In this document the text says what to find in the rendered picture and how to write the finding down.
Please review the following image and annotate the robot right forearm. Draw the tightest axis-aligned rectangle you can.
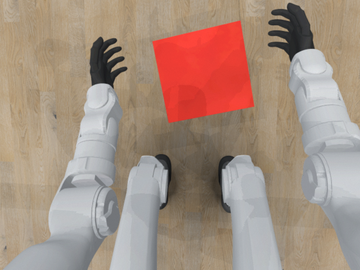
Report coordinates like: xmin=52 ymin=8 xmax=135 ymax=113
xmin=289 ymin=49 xmax=360 ymax=155

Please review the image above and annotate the robot right foot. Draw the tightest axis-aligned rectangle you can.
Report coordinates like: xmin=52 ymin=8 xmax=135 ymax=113
xmin=218 ymin=156 xmax=234 ymax=213

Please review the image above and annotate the right robot shin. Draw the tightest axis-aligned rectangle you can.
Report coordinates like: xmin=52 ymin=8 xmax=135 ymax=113
xmin=226 ymin=155 xmax=266 ymax=205

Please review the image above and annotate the right robot hand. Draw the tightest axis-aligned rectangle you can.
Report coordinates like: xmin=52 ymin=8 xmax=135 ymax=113
xmin=268 ymin=3 xmax=315 ymax=61

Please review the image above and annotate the carton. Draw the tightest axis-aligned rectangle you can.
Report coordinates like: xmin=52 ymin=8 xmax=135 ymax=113
xmin=152 ymin=21 xmax=254 ymax=123

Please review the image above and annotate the right robot upper arm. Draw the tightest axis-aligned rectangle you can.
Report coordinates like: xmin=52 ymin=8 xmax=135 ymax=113
xmin=301 ymin=151 xmax=360 ymax=270

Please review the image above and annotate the left robot upper arm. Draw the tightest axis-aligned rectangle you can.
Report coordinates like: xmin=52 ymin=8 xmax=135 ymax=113
xmin=2 ymin=185 xmax=120 ymax=270

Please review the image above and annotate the robot left forearm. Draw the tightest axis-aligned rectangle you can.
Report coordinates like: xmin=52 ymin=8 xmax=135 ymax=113
xmin=48 ymin=83 xmax=123 ymax=232

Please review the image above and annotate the left robot hand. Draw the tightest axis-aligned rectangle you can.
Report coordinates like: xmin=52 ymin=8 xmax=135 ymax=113
xmin=89 ymin=37 xmax=128 ymax=89

